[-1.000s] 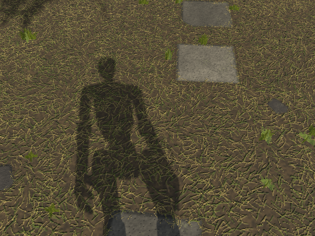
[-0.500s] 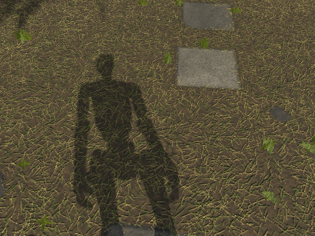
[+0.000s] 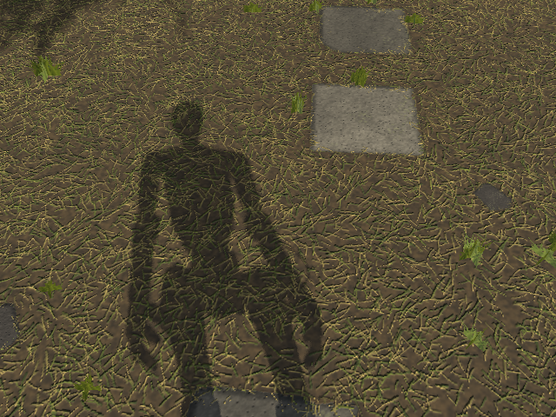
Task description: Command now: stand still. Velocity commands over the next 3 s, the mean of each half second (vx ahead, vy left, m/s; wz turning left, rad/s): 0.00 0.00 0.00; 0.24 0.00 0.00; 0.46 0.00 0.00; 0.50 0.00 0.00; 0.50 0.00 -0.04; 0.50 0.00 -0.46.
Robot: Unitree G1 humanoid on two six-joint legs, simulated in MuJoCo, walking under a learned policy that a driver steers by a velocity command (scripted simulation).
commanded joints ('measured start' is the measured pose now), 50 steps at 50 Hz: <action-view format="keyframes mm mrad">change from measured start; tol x8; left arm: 1 72 73 10 -5 1 -6 2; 30 178 44 2 13 -4 -15 8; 39 96 9 0 -77 -22 -100 -25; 42 281 12 9 -16 -26 -111 -25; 44 542 246 75 38 -18 -117 -33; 48 304 109 21 -40 -4 -129 -53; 50 316 57 2 -36 2 -104 -52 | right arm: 1 65 -74 -10 -8 -1 -3 -4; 29 151 -36 5 6 -3 -11 -5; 38 256 -159 -44 -15 27 -70 11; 43 -36 -118 -29 -141 38 -75 23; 50 -56 -114 -37 -186 21 -129 59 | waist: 1 0 4 31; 30 2 8 27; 37 -41 135 98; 41 63 159 119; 43 157 -42 91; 44 181 -342 40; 47 58 -72 78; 50 36 -61 56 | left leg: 1 -15 11 -5 -68 256 15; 28 -91 14 -14 -94 105 21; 31 -135 -8 -9 -82 -308 55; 33 -194 38 -74 -101 -446 94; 37 -77 210 -349 -229 -492 200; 40 -195 293 -462 -309 -456 238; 42 -381 173 -265 -188 -330 155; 44 -691 -41 59 434 -97 47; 46 -837 36 -80 765 -90 87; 50 -769 115 -13 681 113 80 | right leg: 1 -62 -5 -4 -71 255 -15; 28 -132 -6 0 -90 112 -20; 31 -174 27 -22 -54 -272 -55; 33 -252 -2 13 -39 -383 -87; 39 -317 4 -50 257 -107 -106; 42 37 5 -41 -47 -83 -141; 43 215 -104 140 -137 -77 -155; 44 338 -330 549 -306 -138 -270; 45 309 -403 699 -328 -95 -313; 50 251 -232 208 -324 361 -172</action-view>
